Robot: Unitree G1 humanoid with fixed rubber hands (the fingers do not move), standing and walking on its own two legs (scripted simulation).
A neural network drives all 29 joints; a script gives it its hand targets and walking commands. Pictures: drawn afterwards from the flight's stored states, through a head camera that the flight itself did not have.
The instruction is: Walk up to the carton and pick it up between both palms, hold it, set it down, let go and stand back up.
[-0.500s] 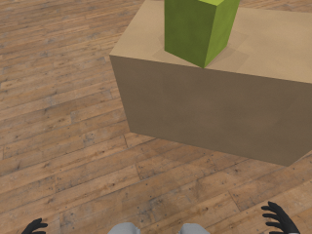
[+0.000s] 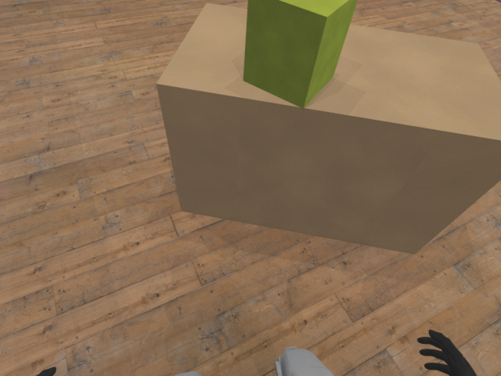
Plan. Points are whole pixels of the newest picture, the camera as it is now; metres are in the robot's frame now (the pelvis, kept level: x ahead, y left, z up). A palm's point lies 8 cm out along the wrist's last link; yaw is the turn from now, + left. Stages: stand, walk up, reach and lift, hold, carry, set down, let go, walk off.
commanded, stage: walk up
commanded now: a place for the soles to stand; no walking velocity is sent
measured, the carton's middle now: (296, 39) +0.92 -0.13 +0.05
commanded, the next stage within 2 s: none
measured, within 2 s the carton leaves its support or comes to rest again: neither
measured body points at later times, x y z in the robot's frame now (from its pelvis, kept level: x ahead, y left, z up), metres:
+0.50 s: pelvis +0.03 +0.01 -0.01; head +0.08 -0.01 +0.43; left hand +0.13 +0.34 -0.10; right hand +0.10 -0.32 -0.12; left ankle +0.05 +0.12 -0.73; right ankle +0.01 -0.15 -0.73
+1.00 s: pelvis +0.03 +0.02 -0.01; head +0.05 +0.00 +0.44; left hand +0.14 +0.35 -0.10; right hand +0.09 -0.32 -0.12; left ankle +0.05 +0.14 -0.71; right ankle +0.04 -0.13 -0.73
